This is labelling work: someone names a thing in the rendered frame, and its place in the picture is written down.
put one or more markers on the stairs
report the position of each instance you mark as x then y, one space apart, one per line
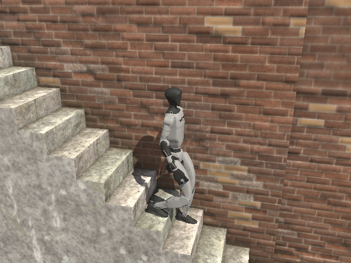
66 196

